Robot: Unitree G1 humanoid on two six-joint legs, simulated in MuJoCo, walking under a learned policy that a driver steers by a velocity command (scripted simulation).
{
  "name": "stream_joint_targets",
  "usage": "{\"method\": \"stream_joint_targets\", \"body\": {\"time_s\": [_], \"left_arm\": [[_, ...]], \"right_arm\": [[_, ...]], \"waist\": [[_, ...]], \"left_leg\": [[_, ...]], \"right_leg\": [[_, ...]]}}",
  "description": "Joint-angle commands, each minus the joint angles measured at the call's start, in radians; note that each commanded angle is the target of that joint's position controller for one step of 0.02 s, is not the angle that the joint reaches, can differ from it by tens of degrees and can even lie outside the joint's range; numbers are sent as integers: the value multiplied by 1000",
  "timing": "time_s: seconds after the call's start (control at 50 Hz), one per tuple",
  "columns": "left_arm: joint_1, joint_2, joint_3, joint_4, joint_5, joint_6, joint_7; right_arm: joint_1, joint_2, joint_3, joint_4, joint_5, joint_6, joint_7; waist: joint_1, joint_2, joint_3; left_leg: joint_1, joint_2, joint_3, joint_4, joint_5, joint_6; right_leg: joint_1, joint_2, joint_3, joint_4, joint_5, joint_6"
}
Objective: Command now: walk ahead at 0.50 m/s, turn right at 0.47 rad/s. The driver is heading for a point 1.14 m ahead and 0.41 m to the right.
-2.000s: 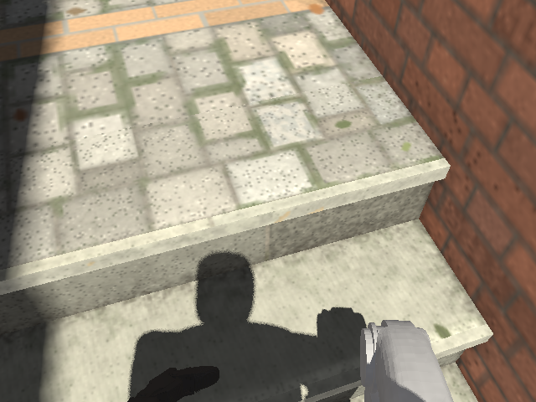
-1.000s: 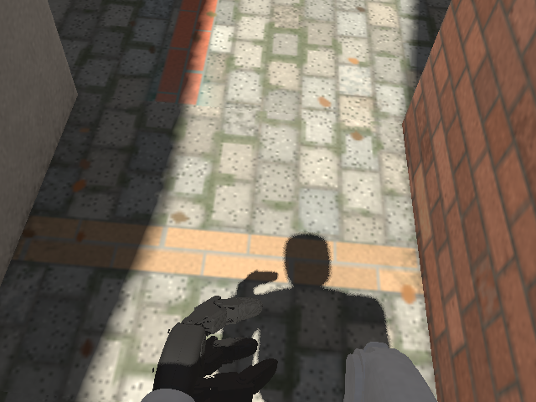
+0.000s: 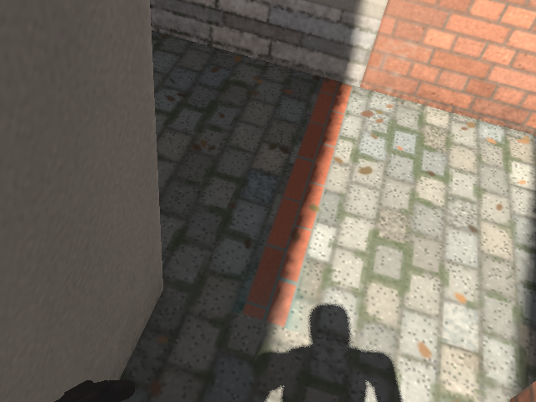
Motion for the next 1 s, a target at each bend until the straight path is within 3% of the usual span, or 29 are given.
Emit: {"method": "stream_joint_targets", "body": {"time_s": [0.02, 0.1, 0.12, 0.14, 0.16, 0.18, 0.2, 0.22, 0.24, 0.26, 0.32, 0.34, 0.36, 0.42, 0.46, 0.52, 0.54, 0.56, 0.58, 0.6, 0.62, 0.64, 0.68, 0.72, 0.78, 0.84, 0.88, 0.96, 1.0], "left_arm": [[-146, 9, -7, -108, -2, -12, -44], [-12, 84, 14, -106, 2, 13, -47], [122, 131, 30, -70, -1, 7, -42], [303, 170, 52, -21, 11, 4, -26], [354, 258, 62, 0, -3, 5, -4], [365, 335, 79, -39, 14, -6, 16], [406, 255, 68, -54, 22, -5, 40], [357, 198, 60, -60, -2, -23, 47], [304, 170, 48, -64, -21, -30, 47], [247, 156, 43, -70, -22, -31, 51], [220, 156, 47, -44, -48, -34, 62], [246, 172, 53, -36, -37, -17, 64], [257, 175, 56, -31, -31, -1, 68], [289, 187, 69, -45, -17, 39, 83], [300, 147, 61, -47, -38, 37, 69], [336, 94, 46, -51, -39, 28, 69], [327, 49, 31, -69, -31, 22, 70], [460, 13, 20, -82, -31, 17, 76], [461, 81, 27, -108, -34, 15, 82], [372, 132, 41, -113, -40, 11, 83], [317, 118, 40, -126, -29, 29, 85], [312, 112, 42, -134, -15, 40, 82], [324, 92, 49, -146, -21, 57, 81], [277, 58, 48, -176, -33, 75, 74], [204, 42, 42, -214, -28, 78, 63], [134, 22, 31, -249, -30, 80, 52], [131, 41, 32, -239, -37, 81, 57], [16, 64, 28, -281, -33, 70, 38], [36, 79, 35, -274, -25, 56, 22]], "right_arm": [[-15, -200, -39, -35, 1, 17, -18], [-93, -281, -64, -86, 14, 73, -39], [-108, -285, -73, -100, 20, 77, -33], [-140, -284, -75, -117, 23, 65, -35], [-91, -156, -46, -149, -40, 32, -24], [14, -133, -15, -173, -12, -24, 1], [-110, -185, -32, -166, 18, -67, 12], [-199, -181, -30, -189, 37, -71, 14], [-234, -176, -34, -178, 23, -64, 5], [-231, -185, -44, -178, 14, -48, -4], [-240, -160, -41, -215, 13, -4, -11], [-242, -155, -47, -223, 10, 2, -17], [-286, -132, -39, -234, 5, 7, -10], [-448, -82, -20, -295, 30, -15, 10], [-367, -128, -45, -269, 36, -9, 11], [-298, -204, -94, -249, 22, -12, 9], [-199, -240, -110, -231, 11, -17, 14], [-73, -304, -131, -204, -3, -19, 17], [-22, -296, -142, -168, 35, -8, 22], [-67, -206, -121, -198, 47, -1, 16], [-110, -179, -108, -183, 54, 13, 7], [-137, -160, -101, -180, 49, 20, 6], [-159, -137, -93, -150, 47, 21, -3], [-130, -126, -87, -115, 67, 24, -5], [-108, -105, -81, -84, 49, 20, 2], [-101, -153, -90, -65, 44, 21, -9], [-112, -184, -96, -60, 24, 8, -15], [-104, -260, -110, -37, 62, 7, -4], [-103, -254, -101, -13, 66, 18, 13]], "waist": [[27, 177, 122], [119, 268, -8], [151, 292, -71], [234, 237, -131], [152, -22, -203], [114, -136, -438], [187, 3, -455], [169, 61, -305], [117, 170, -198], [68, 199, -137], [2, 123, -19], [-5, 119, 8], [12, 79, 25], [81, 48, 12], [89, -73, -42], [32, -96, -90], [-12, -34, -164], [4, 258, -283], [-13, 410, -277], [-46, 297, -146], [-39, 257, -20], [-25, 231, -9], [15, 230, 39], [13, 192, 78], [3, 234, 88], [10, 229, 111], [14, 246, 136], [8, 168, 195], [40, 219, 139]], "left_leg": [[3, 235, 2, 24, 714, -9], [114, 255, 6, 354, 1345, -5], [74, 241, -7, 512, 1433, 17], [-109, 191, -6, 772, 1310, -13], [-580, 66, -57, 1112, 173, -51], [-907, -71, -245, 1498, -320, -81], [-944, -4, -369, 1539, -186, -43], [-959, 33, -355, 1448, -137, -35], [-924, 60, -327, 1370, -104, -40], [-858, 88, -325, 1284, -67, -48], [-798, 126, -301, 1133, -32, -64], [-769, 137, -282, 1019, -25, -78], [-733, 126, -249, 907, 14, -89], [-513, 32, -185, 602, 308, -81], [-459, 13, -230, 473, 369, -64], [-330, 4, -257, 316, 300, -30], [-155, 119, -348, 330, 327, 0], [123, 372, -696, 294, 281, 147], [130, 502, -1007, 195, -62, 238], [41, 418, -927, 164, -247, 211], [-67, 373, -778, 154, -179, 170], [-121, 327, -674, 140, -93, 148], [-216, 270, -494, 97, 40, 113], [-230, 277, -398, 75, 141, 114], [-202, 278, -265, 110, 338, 124], [-205, 315, -220, 87, 413, 126], [-264, 272, -137, 42, 292, 99], [-231, 323, -105, -56, 272, 122], [-163, 310, -63, 27, 439, 101]], "right_leg": [[20, 8, -66, -113, -76, -15], [221, 92, -144, -156, -363, -64], [403, 129, -148, -238, -351, -105], [703, 126, -72, -389, -194, -152], [1112, -68, 179, -153, 227, -240], [1419, -323, 713, -238, 135, -521], [1328, -272, 682, -343, 16, -436], [1176, -224, 557, -377, -39, -361], [990, -184, 479, -433, -46, -317], [841, -162, 448, -474, -74, -299], [573, -102, 389, -547, -82, -302], [503, -75, 350, -542, -104, -288], [445, -40, 300, -540, -158, -274], [319, 30, 246, -495, -263, -197], [470, 15, 306, -444, -318, -170], [612, 13, 373, -286, -380, -106], [562, 62, 320, -84, -477, -67], [350, 160, 205, 201, -800, -14], [141, 105, 123, 436, -876, 14], [37, 49, 152, 569, -777, 19], [5, 24, 116, 652, -685, 22], [17, 15, 120, 698, -612, 22], [86, -11, 136, 670, -522, 22], [72, -11, 133, 667, -490, 31], [-12, -21, 136, 580, -411, 42], [-24, -47, 136, 398, -338, 47], [59, -62, 86, 242, -263, 50], [189, -98, -25, 34, -359, -4], [305, -75, -50, -74, -438, -49]]}}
